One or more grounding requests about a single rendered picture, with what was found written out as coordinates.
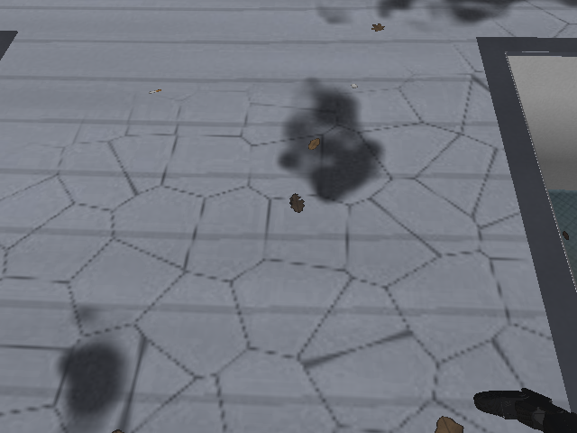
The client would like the robot right hand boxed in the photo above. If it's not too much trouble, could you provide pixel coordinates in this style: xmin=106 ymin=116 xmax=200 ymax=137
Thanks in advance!
xmin=473 ymin=388 xmax=577 ymax=433

